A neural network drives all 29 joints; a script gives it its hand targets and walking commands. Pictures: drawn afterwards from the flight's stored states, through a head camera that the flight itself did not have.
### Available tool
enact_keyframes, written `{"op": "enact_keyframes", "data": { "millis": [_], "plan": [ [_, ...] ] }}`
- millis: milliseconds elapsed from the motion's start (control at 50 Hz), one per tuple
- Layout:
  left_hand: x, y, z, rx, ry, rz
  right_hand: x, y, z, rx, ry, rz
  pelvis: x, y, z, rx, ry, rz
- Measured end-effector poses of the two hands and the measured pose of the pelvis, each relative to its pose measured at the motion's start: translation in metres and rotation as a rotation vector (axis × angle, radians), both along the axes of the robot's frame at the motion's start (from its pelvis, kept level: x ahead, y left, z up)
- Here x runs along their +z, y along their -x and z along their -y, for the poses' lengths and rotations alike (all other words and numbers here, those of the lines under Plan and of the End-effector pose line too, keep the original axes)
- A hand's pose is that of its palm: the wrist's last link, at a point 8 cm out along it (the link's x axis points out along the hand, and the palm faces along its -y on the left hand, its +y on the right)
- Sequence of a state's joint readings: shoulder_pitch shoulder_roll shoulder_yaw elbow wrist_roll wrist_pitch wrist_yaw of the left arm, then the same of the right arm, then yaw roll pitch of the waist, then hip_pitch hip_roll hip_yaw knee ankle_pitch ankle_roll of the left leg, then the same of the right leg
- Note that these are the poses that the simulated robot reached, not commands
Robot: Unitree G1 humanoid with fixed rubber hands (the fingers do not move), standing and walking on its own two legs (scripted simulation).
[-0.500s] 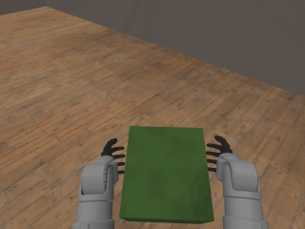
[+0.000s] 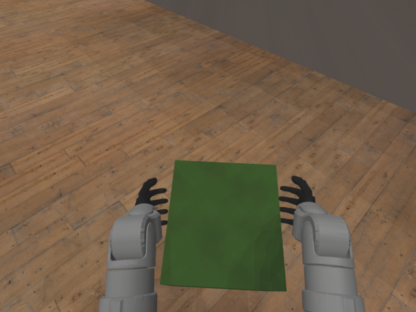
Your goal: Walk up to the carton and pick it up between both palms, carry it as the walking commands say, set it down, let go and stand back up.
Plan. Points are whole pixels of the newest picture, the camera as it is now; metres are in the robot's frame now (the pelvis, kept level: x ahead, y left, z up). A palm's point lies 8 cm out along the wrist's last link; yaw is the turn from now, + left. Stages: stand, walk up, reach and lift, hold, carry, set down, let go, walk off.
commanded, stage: carry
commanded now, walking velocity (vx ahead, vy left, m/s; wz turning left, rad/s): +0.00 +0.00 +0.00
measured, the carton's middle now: (221, 227) +0.31 +0.01 -0.04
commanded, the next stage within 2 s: hold in 1.90 s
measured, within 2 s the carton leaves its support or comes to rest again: neither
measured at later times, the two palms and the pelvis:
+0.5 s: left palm (168, 192) +0.34 +0.12 +0.05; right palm (318, 194) +0.34 -0.18 +0.05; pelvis +0.05 -0.03 +0.00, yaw +0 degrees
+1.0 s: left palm (155, 183) +0.35 +0.15 +0.05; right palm (301, 188) +0.36 -0.15 +0.05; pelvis +0.07 +0.00 -0.01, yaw -1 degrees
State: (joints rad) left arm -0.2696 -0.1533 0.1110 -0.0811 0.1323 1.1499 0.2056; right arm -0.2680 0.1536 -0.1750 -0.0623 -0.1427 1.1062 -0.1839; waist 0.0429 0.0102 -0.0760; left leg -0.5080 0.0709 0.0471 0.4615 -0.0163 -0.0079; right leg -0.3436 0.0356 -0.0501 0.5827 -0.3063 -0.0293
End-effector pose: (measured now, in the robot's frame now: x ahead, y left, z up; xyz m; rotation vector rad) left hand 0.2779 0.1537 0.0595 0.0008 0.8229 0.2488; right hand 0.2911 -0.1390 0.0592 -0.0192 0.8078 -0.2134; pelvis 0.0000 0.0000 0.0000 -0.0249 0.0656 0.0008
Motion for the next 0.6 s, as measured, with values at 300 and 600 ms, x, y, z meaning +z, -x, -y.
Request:
{"op": "enact_keyframes", "data": {
  "millis": [300,600],
  "plan": [
    [0.007,-0.05,0.035,-0.079,0.003,0.055,0.007,-0.026,0.035,-0.083,0.002,0.054,-0.001,-0.032,0.015,-0.009,-0.023,-0.01],
    [-0.011,-0.061,0.028,-0.044,0.031,0.039,-0.008,-0.055,0.032,0.002,-0.004,0.042,-0.004,-0.061,0.024,-0.003,-0.03,-0.005]
  ]
}}
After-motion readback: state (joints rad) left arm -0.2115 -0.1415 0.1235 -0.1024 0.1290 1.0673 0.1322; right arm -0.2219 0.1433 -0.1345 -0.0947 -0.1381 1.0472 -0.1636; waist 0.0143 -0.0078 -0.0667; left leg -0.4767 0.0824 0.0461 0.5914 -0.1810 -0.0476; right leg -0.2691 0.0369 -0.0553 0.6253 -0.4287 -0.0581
